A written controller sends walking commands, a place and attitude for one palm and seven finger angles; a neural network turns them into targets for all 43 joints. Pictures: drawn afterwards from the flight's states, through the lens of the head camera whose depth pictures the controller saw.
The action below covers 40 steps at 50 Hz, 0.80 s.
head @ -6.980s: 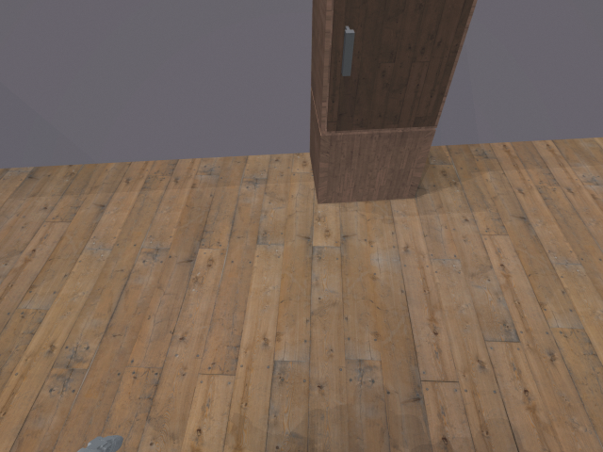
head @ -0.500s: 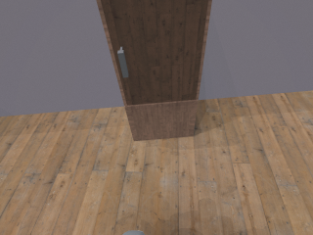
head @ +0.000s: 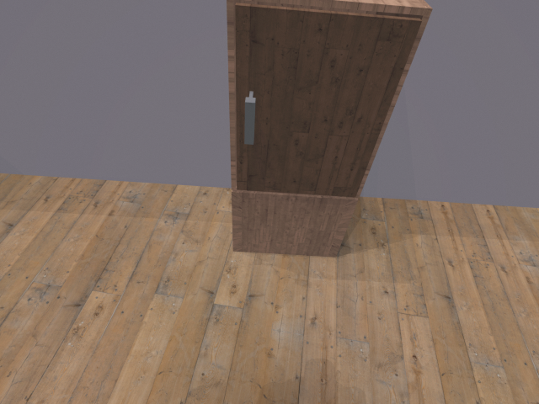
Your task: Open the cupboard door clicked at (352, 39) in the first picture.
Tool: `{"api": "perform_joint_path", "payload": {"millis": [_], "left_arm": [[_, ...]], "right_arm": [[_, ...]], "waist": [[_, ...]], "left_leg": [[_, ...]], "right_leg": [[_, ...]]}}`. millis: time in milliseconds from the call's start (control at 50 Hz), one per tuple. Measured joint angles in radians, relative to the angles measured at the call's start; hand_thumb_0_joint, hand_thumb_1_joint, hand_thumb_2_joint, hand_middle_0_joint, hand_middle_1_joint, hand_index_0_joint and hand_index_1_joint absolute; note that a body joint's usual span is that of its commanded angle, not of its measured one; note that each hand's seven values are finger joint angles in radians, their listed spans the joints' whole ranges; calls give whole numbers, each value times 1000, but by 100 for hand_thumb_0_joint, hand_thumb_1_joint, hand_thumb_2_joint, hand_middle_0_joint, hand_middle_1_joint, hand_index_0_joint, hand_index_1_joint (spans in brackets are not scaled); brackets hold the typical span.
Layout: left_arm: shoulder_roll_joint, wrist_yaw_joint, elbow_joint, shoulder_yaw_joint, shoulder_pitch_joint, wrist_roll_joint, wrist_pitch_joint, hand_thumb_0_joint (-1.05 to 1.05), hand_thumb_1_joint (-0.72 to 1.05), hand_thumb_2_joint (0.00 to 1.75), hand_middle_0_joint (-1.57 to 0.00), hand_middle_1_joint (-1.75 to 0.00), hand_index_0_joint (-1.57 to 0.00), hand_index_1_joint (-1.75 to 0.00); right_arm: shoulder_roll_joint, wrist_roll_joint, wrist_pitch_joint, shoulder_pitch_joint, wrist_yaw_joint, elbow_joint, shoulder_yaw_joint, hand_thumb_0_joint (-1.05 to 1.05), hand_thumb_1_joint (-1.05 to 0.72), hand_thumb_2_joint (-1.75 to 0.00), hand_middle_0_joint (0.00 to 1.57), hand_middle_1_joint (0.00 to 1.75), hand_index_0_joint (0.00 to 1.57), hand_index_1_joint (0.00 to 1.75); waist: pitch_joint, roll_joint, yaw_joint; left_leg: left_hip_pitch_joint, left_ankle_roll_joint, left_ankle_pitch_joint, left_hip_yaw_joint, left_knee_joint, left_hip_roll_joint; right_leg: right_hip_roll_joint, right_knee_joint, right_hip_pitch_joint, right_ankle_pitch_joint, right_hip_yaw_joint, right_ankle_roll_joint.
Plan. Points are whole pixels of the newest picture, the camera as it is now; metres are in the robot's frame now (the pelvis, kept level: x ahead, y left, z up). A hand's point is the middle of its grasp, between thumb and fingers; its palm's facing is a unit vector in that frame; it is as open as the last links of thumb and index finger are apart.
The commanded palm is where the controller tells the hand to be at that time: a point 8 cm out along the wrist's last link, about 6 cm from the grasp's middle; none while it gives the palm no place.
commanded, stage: take the last steps up to it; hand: left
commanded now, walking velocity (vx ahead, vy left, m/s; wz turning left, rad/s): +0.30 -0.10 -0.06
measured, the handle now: (250, 117) +0.84 +0.11 -0.04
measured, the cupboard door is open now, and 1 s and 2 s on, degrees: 0 0 0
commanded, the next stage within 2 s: come to a stop and stand still in 0.68 s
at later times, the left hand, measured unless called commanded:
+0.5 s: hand (217, 361) +0.23 +0.10 -0.17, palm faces +0.02 -0.97 -0.22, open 7.2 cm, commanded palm none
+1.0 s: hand (229, 339) +0.28 +0.09 -0.19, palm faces +0.05 -0.98 -0.17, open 7.4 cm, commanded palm none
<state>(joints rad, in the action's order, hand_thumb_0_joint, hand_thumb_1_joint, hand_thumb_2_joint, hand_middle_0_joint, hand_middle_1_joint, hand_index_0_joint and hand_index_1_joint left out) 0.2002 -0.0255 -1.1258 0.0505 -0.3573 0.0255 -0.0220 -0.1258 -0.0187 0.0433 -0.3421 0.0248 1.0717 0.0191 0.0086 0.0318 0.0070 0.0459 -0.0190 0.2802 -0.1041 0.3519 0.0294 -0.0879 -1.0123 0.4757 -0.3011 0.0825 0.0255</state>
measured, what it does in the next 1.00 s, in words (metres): walks ahead: right foot, then left foot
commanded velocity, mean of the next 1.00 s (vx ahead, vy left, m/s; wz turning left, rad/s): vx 0.11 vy -0.05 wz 0.01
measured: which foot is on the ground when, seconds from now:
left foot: down 0.00-0.30, up 0.32-0.72, down 0.74-1.00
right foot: up 0.00-0.28, down 0.30-0.76, up 0.78-1.00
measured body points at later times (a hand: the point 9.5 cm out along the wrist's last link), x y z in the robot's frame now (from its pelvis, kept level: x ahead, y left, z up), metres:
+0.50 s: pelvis +0.16 -0.08 -0.01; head +0.16 -0.09 +0.44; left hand +0.23 +0.16 -0.15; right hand +0.15 -0.31 -0.17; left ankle +0.15 +0.06 -0.67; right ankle +0.20 -0.15 -0.75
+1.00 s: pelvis +0.28 -0.08 -0.01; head +0.30 -0.07 +0.44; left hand +0.28 +0.14 -0.17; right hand +0.34 -0.31 -0.16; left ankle +0.29 +0.03 -0.75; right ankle +0.30 -0.20 -0.73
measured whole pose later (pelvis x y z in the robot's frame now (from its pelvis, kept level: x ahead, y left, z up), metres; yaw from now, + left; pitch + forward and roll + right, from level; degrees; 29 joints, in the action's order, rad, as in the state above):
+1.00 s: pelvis +0.28 -0.08 -0.01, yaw -1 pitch -1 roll +1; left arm 0.14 0.02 -1.10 0.02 -0.27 0.01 -0.01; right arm -0.15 -0.01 0.01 -0.17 0.05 1.07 0.03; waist 0.06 0.03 0.02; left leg 0.20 -0.02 0.23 -0.14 0.46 0.03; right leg -0.08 -0.66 0.32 -0.34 0.06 0.03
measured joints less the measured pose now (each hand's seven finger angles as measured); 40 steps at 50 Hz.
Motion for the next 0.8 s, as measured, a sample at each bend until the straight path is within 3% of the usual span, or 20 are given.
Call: {"api": "perform_joint_path", "payload": {"millis": [80,140,260,300,340,380,420,520,660,740,800], "left_arm": [[-7,-1,26,2,59,-3,5,1,91,90,-19,-30,-20,-30],[-12,-2,43,3,113,-6,4,1,91,90,-19,-30,-20,-30],[-23,-8,85,4,222,-11,24,1,91,90,-19,-30,-20,-30],[-17,-9,106,5,239,-7,59,0,91,90,-19,-30,-20,-30],[-24,1,116,6,253,-11,88,0,91,90,-19,-30,-20,-30],[-34,10,117,1,244,-15,89,0,91,90,-20,-30,-20,-30],[-45,21,107,-6,218,-13,82,0,91,90,-20,-30,-20,-30],[-33,43,75,0,146,-10,77,-1,94,90,-20,-30,-20,-30],[-34,28,30,-12,61,-4,80,0,92,90,-20,-30,-20,-30],[-44,26,4,-15,10,-10,75,0,91,90,-20,-30,-20,-30],[-46,27,-15,-18,-9,-12,55,0,91,90,-20,-30,-20,-30]], "right_arm": [[21,3,6,-58,6,39,-3,0,-91,-89,21,30,20,30],[30,-1,6,-94,8,61,1,0,-91,-89,21,30,21,30],[19,-9,-2,-141,6,96,15,0,-91,-89,21,30,21,30],[17,-3,-9,-157,0,109,18,0,-91,-89,21,30,21,30],[6,10,-27,-129,-4,113,20,0,-91,-89,21,30,21,30],[-11,12,-39,-91,-8,99,28,0,-91,-89,21,30,20,30],[-29,4,-44,-43,-10,70,35,0,-91,-89,20,30,20,30],[-51,-7,-43,60,-15,-18,44,0,-91,-89,20,30,20,30],[-45,-3,-28,157,-30,-63,33,0,-92,-89,20,30,20,30],[-32,0,-9,178,-28,-56,17,0,-91,-89,20,30,20,30],[-8,-5,9,185,-20,-48,3,0,-91,-89,20,30,20,30]], "waist": [[15,-2,-7],[30,-7,-26],[59,-35,-73],[59,-36,-67],[77,-50,-58],[75,-59,-51],[61,-63,-47],[12,-64,-43],[-7,-51,4],[-4,-42,27],[12,0,32]], "left_leg": [[-56,4,0,-8,-57,-8],[-89,16,21,-16,-67,-6],[-125,64,127,-27,6,30],[-74,63,203,-23,172,53],[65,27,248,37,519,61],[205,2,206,69,779,55],[319,-2,131,65,873,62],[464,24,22,38,734,88],[405,32,2,18,398,78],[285,26,-56,-4,208,55],[250,-14,-44,-36,209,23]], "right_leg": [[-16,-4,77,60,-10,13],[-22,85,91,76,1,10],[10,340,8,76,35,-33],[25,420,-52,143,47,-61],[40,350,-47,122,62,-89],[54,358,-83,74,75,-101],[67,415,-129,76,82,-99],[99,557,-228,103,97,-108],[122,622,-319,70,98,-101],[117,566,-348,-3,101,-79],[75,357,-285,-119,64,-57]]}}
